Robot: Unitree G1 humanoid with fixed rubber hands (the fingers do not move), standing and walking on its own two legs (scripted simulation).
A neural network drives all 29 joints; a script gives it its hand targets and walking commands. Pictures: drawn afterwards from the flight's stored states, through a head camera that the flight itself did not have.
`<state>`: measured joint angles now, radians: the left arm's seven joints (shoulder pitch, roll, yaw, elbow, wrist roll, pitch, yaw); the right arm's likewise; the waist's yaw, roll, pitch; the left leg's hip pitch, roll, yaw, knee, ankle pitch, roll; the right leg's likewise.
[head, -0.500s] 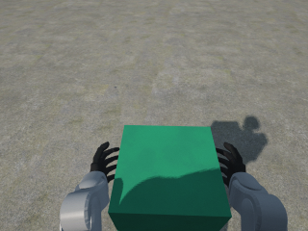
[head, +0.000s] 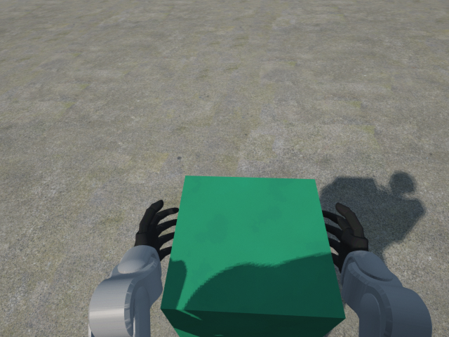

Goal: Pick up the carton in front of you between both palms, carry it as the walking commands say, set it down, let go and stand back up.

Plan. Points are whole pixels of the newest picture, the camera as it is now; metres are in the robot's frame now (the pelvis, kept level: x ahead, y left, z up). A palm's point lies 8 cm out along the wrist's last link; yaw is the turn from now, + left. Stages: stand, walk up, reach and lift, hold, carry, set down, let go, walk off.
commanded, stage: carry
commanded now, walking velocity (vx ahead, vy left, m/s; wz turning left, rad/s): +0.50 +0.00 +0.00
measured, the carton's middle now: (246, 268) +0.24 +0.00 +0.02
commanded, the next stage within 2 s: none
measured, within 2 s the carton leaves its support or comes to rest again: neither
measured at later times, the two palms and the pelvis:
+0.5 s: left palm (174, 125) +0.54 +0.16 +0.09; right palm (306, 123) +0.53 -0.14 +0.10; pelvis +0.31 +0.02 +0.01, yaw -2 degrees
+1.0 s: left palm (188, 92) +0.66 +0.15 +0.11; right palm (306, 90) +0.65 -0.15 +0.11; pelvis +0.43 +0.00 +0.02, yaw -2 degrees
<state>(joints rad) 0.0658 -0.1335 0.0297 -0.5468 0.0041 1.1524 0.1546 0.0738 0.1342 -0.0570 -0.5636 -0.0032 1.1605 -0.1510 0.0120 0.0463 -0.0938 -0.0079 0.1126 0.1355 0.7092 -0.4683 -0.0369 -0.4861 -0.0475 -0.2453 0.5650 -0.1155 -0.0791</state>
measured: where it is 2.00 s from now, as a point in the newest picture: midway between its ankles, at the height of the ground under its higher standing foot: (245, 311)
